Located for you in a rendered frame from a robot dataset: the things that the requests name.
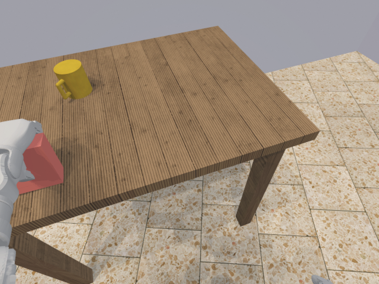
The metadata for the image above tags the robot left forearm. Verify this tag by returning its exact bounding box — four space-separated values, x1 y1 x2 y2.
0 145 24 247

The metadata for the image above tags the robot left upper arm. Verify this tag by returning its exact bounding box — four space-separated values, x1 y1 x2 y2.
0 246 17 284

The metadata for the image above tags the left robot hand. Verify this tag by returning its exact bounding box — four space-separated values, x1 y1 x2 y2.
0 119 43 182

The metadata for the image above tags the sponge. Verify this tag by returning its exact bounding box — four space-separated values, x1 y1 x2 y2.
17 133 63 194

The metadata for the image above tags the table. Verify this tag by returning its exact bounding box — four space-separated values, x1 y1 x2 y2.
0 26 320 284

